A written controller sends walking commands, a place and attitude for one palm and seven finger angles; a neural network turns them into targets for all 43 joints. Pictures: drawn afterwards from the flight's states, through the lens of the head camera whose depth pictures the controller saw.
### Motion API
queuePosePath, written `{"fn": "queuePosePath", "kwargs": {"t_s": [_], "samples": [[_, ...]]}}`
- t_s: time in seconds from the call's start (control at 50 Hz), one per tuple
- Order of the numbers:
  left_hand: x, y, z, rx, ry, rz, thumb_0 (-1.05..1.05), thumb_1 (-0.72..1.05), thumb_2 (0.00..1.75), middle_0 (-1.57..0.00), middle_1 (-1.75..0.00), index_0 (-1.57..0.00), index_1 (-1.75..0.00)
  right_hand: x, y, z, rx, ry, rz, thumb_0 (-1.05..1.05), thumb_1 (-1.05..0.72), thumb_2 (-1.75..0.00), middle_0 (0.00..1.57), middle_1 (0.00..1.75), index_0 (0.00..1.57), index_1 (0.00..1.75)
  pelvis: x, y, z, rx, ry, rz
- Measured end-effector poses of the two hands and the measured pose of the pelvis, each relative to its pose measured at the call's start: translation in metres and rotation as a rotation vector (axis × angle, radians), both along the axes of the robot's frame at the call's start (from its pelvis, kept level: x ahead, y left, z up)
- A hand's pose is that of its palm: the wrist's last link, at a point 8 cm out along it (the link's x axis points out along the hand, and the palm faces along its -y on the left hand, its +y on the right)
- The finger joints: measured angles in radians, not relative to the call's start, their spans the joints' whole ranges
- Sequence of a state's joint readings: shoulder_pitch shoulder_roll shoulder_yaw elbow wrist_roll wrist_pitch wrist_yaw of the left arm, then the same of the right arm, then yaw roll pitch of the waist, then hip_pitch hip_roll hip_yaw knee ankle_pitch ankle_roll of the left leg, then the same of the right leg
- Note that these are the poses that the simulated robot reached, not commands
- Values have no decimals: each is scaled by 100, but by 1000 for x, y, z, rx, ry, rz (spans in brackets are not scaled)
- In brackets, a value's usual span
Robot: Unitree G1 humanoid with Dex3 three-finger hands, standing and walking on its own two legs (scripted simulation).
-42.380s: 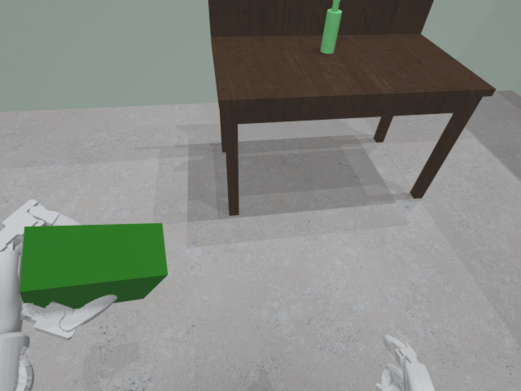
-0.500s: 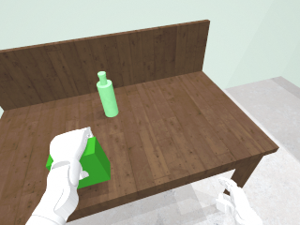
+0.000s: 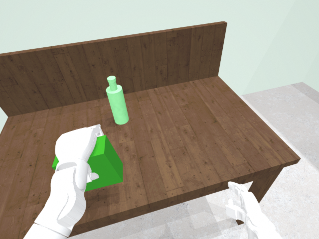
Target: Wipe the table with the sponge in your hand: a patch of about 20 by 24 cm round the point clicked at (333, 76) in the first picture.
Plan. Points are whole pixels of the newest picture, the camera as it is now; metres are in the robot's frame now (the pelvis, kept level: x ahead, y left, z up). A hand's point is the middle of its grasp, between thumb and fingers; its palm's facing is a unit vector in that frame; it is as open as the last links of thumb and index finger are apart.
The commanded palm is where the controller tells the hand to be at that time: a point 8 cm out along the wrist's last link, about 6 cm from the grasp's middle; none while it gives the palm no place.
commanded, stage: lift the sponge slowly off the table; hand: left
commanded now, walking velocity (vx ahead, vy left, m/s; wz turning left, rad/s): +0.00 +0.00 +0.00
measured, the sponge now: (95, 169) +0.26 +0.23 +0.03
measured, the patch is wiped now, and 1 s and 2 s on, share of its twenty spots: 1.00 1.00 1.00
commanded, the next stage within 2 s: bring the sponge back beside the body in 0.04 s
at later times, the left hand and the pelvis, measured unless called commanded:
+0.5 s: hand (76, 164) +0.24 +0.25 +0.09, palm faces +0.07 -0.17 -0.98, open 10.4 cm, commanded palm +0.20 +0.25 +0.16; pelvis +0.00 +0.00 +0.00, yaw +0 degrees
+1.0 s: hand (61, 176) +0.20 +0.27 +0.10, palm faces +0.08 -0.16 -0.98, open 10.4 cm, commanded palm +0.16 +0.27 +0.17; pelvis -0.01 +0.00 +0.00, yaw +0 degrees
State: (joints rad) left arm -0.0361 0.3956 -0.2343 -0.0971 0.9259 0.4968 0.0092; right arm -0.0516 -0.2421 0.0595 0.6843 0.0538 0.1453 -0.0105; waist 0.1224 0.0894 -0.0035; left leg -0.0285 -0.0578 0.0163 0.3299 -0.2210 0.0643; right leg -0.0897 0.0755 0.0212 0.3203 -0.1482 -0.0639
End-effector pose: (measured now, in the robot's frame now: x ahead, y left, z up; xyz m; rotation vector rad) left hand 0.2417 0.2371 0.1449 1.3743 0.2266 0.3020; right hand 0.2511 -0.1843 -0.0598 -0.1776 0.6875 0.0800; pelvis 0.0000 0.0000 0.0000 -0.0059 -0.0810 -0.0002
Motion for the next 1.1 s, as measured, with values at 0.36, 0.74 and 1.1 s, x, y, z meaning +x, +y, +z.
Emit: {"fn": "queuePosePath", "kwargs": {"t_s": [0.36,0.74,1.1], "samples": [[-18,23,-5,-16,27,93,0,-52,105,-71,-131,-71,-132,-8,-20,-4,-32,25,-24,1,-91,-90,20,30,20,30,0,-6,-1,0,-2,-6],[-45,24,6,-6,-12,70,0,-52,105,-71,-131,-71,-132,-8,-5,1,2,-18,8,1,-91,-90,20,30,20,30,-7,-6,-1,1,-19,-7],[-71,36,6,4,7,65,0,-52,105,-71,-131,-71,-132,-17,-6,0,-27,-21,8,1,-91,-90,20,30,20,30,-14,-2,-2,-2,-31,-4]]}}
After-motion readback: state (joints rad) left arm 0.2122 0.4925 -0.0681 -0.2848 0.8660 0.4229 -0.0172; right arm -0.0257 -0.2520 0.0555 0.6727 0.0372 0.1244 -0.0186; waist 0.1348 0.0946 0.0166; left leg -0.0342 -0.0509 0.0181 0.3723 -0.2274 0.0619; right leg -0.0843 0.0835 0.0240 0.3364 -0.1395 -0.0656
